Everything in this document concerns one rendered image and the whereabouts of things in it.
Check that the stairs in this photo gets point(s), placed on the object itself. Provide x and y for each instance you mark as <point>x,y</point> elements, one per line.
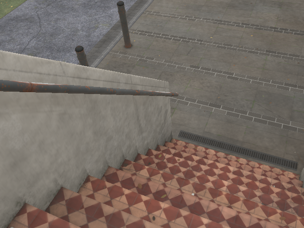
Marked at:
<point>178,185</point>

